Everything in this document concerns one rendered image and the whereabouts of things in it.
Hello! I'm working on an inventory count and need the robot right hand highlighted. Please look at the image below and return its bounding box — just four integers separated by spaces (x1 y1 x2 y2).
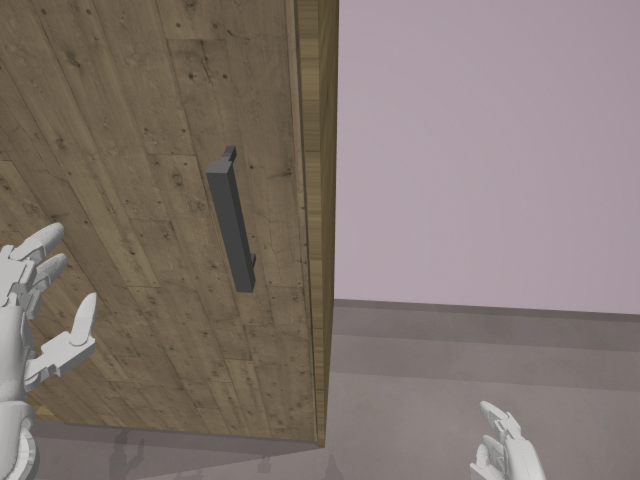
470 401 546 480

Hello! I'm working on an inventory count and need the handle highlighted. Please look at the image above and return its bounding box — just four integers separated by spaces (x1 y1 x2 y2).
206 146 256 293

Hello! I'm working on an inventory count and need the wardrobe door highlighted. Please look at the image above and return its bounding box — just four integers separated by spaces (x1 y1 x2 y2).
26 393 43 406
0 0 318 441

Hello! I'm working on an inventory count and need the left robot forearm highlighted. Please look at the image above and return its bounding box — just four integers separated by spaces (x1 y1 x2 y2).
0 401 40 480

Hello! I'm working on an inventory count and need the robot left hand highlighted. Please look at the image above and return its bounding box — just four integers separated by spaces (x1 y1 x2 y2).
0 223 97 403

